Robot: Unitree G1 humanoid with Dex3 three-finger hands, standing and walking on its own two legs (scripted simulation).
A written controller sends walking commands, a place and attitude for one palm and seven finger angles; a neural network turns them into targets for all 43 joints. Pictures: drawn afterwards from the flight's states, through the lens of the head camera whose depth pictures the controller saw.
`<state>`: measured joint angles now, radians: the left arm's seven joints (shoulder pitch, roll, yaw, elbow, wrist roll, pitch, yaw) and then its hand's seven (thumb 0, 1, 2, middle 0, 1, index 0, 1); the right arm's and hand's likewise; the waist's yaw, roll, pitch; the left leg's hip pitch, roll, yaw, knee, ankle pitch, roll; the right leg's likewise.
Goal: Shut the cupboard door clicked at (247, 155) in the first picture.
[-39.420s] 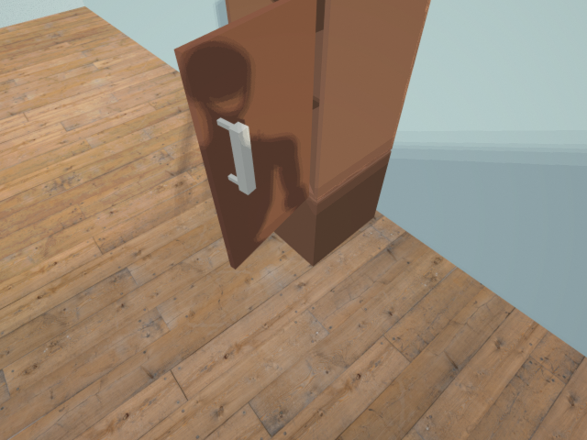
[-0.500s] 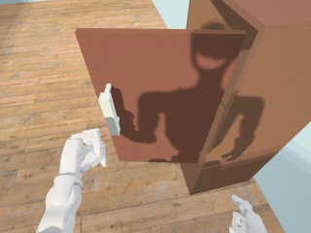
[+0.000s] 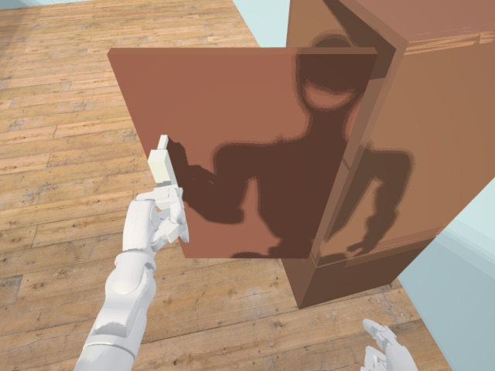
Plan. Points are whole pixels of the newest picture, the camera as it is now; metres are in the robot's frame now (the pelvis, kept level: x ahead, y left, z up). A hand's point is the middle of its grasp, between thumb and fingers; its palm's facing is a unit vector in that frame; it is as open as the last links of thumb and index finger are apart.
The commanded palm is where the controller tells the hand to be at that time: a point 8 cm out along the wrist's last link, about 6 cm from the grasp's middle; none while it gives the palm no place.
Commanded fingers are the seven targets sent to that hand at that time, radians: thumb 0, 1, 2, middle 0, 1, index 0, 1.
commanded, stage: bring the fist close to the handle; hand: left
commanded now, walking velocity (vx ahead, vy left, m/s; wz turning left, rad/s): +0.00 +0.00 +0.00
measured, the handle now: (170, 177) +0.42 +0.15 +0.07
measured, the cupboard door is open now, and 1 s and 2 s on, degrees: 75 65 51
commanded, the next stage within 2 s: push the door shut along its arc in 0.24 s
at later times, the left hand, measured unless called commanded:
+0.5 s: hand (178, 223) +0.33 +0.12 +0.07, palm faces -0.02 -1.00 -0.04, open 3.1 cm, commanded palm +0.32 +0.17 +0.08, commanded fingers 0.00 0.90 0.90 -1.30 -1.50 -1.30 -1.50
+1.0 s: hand (190, 188) +0.40 +0.11 +0.07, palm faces -0.14 -0.99 -0.04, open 3.1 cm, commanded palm +0.39 +0.16 +0.08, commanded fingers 0.00 0.90 0.90 -1.30 -1.50 -1.30 -1.50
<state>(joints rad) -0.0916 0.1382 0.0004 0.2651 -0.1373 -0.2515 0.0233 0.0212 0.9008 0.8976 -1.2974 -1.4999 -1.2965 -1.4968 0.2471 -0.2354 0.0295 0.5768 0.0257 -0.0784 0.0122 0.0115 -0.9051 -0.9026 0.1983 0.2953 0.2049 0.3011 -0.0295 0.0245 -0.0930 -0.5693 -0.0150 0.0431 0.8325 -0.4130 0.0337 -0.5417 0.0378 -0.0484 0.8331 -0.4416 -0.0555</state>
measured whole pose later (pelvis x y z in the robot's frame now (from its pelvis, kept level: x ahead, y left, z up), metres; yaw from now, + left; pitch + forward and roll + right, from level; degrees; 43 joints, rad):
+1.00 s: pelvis -0.01 +0.01 +0.00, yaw +0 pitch +11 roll -1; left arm -0.54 0.21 0.06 0.78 -0.16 -0.34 -0.12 0.02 0.90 0.91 -1.31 -1.50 -1.30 -1.50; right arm 0.31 -0.26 0.01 0.65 0.04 -0.05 0.01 0.01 -0.91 -0.90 0.20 0.30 0.20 0.30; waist -0.08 0.02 -0.08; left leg -0.64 -0.02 0.04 0.85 -0.39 0.05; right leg -0.61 0.03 -0.05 0.84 -0.42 -0.04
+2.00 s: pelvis -0.02 +0.01 -0.03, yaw +0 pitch +20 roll -2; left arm -1.13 0.38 0.14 1.25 -0.11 -0.30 -0.35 0.00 0.89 0.94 -1.30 -1.50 -1.30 -1.50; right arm 0.39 -0.28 0.02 0.68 0.00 -0.04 0.01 0.01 -0.91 -0.90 0.20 0.30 0.21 0.30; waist -0.21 0.03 -0.08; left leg -0.93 0.00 0.02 1.00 -0.42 0.04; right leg -0.88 0.05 -0.08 0.96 -0.43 -0.06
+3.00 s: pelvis +0.01 -0.01 -0.01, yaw -1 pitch +17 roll +0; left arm -0.79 0.04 0.10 0.99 0.00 -0.42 0.26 0.02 0.90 0.90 -1.30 -1.50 -1.30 -1.50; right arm 0.41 -0.26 -0.04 0.64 -0.05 0.02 0.11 0.00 -0.91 -0.90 0.20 0.29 0.20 0.30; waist -0.12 0.04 -0.13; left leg -0.76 0.00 0.04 0.89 -0.43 0.02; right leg -0.74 0.06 -0.05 0.88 -0.45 -0.07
